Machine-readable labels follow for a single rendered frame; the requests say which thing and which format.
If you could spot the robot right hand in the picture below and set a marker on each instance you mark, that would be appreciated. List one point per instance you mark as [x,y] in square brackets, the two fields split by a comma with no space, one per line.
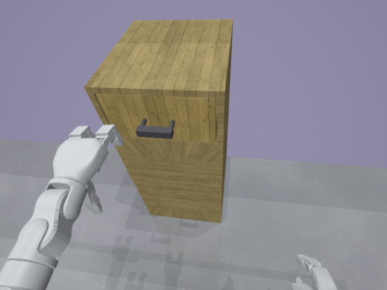
[321,277]

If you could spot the drawer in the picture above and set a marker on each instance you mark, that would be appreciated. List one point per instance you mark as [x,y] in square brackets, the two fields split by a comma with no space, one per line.
[195,117]

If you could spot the robot left hand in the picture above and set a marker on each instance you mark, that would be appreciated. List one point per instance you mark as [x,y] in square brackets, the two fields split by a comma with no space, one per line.
[82,155]

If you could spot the cabinet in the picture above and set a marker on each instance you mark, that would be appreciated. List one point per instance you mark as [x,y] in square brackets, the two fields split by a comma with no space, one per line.
[176,58]

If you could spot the handle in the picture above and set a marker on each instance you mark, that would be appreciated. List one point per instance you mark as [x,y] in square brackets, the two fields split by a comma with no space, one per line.
[155,131]

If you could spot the left robot forearm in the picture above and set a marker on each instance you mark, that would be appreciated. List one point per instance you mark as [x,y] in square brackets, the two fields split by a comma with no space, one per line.
[46,235]

